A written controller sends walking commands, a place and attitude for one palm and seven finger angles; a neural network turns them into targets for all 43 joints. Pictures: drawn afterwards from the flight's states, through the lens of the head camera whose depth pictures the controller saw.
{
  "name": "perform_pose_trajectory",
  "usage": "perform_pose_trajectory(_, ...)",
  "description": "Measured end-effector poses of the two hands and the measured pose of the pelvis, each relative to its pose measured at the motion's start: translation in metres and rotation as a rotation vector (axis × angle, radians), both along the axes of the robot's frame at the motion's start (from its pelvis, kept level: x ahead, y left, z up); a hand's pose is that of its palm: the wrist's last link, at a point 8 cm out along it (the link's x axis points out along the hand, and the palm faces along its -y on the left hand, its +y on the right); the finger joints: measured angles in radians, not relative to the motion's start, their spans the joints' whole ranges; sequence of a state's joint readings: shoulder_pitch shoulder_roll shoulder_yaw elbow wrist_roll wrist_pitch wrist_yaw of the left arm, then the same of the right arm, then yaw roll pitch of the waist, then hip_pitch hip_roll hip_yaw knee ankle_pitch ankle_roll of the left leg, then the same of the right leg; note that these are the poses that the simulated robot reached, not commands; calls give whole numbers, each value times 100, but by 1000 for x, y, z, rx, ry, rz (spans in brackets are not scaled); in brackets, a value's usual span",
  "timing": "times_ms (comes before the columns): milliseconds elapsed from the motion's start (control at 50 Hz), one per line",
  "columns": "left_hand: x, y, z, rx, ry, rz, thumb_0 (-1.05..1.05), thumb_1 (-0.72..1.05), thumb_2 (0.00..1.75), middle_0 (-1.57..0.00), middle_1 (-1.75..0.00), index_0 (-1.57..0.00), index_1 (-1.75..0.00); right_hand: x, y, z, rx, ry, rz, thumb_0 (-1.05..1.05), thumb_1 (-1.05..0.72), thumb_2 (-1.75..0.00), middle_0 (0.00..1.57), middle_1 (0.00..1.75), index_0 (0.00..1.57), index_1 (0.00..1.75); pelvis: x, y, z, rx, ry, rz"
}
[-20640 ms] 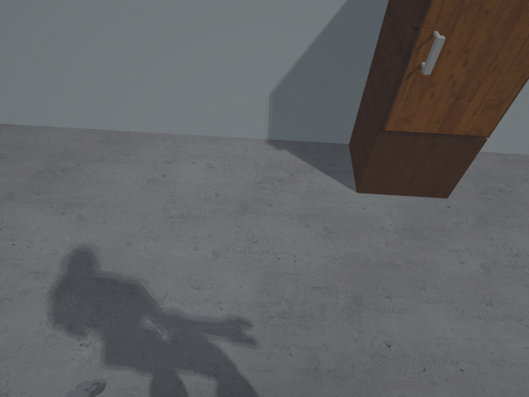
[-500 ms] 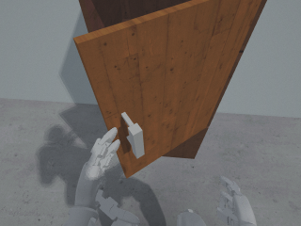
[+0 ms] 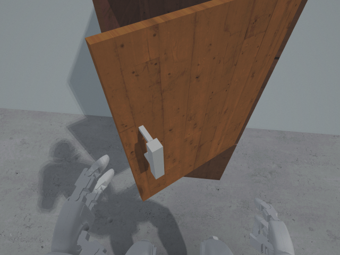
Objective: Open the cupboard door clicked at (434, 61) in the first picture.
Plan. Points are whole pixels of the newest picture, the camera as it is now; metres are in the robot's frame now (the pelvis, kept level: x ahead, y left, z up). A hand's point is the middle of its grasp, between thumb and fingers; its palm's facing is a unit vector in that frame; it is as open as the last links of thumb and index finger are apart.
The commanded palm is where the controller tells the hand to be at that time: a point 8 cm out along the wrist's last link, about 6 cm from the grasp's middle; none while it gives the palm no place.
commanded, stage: draw the hand back to the body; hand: left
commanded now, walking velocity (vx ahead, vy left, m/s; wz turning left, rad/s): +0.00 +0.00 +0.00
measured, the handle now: (151, 152) +0.32 +0.07 +0.09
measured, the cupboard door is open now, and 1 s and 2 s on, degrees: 39 39 39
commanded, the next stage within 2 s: step back with the hand held close in 1.62 s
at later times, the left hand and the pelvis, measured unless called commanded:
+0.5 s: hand (75, 210) +0.18 +0.17 +0.14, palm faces -0.03 -1.00 -0.08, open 16.3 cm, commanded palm +0.15 +0.23 +0.15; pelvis +0.01 +0.01 +0.03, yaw +0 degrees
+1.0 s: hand (8, 176) +0.20 +0.24 +0.21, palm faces +0.36 -0.84 -0.40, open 12.0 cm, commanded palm +0.15 +0.28 +0.23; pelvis +0.02 +0.01 +0.07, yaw -1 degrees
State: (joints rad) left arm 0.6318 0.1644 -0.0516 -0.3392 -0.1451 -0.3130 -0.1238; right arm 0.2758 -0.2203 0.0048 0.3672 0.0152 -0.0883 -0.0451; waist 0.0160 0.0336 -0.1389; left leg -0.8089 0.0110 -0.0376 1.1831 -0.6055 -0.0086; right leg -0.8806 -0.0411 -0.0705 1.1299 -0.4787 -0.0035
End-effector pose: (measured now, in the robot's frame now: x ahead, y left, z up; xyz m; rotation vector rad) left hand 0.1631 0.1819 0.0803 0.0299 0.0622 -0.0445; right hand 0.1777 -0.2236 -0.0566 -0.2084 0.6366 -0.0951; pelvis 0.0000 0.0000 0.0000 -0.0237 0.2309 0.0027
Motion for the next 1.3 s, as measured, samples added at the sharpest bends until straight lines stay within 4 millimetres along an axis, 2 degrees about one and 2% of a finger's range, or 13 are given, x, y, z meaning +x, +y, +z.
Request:
perform_pose_trajectory(100,-1,-1,2,-12,-27,-17,-1,-50,30,-15,-30,-14,-30,3,3,0,-2,-19,7,2,-90,-90,20,30,20,30,-3,2,-3,-3,0,1)
perform_pose_trajectory(160,-1,2,10,10,-37,-27,-1,-50,30,-15,-30,-15,-30,3,6,3,8,-21,0,2,-90,-90,20,30,20,30,-4,3,-1,-4,-14,0)
perform_pose_trajectory(320,0,22,38,42,-49,7,-1,-50,30,-15,-30,-15,-30,-3,13,19,30,-35,-11,2,-90,-90,20,30,20,30,-1,5,14,-10,-53,2)
perform_pose_trajectory(560,-5,46,69,62,-64,20,-1,-47,32,-15,-30,-15,-30,-2,8,42,16,-85,-25,2,-90,-90,20,30,20,30,6,8,32,-15,-110,1)
perform_pose_trajectory(600,-6,52,77,158,-51,67,-1,-44,33,-15,-30,-15,-30,0,8,46,3,-88,-28,2,-90,-90,20,30,20,30,8,8,35,-11,-121,-5)
perform_pose_trajectory(720,-10,68,98,312,-23,247,-1,-29,40,-16,-30,-16,-30,2,15,55,1,-88,-30,2,-90,-90,20,30,20,30,10,10,50,-7,-166,-7)
perform_pose_trajectory(920,-5,89,131,386,-86,374,0,4,54,-17,-30,-17,-30,3,22,60,11,-53,1,2,-90,-90,20,30,20,30,15,9,69,3,-238,-9)
perform_pose_trajectory(1300,6,117,193,466,-274,496,1,69,82,-20,-30,-20,-30,20,6,77,-5,-52,8,2,-90,-90,20,30,20,30,22,2,88,8,-299,-24)
